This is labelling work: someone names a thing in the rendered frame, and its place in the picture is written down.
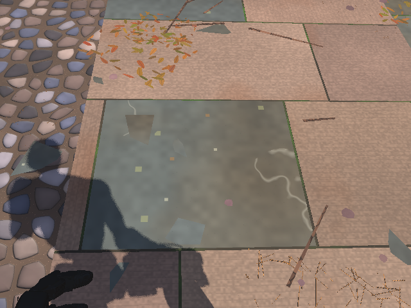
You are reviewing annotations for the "left robot hand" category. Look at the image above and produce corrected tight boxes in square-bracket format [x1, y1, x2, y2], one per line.
[15, 270, 93, 308]

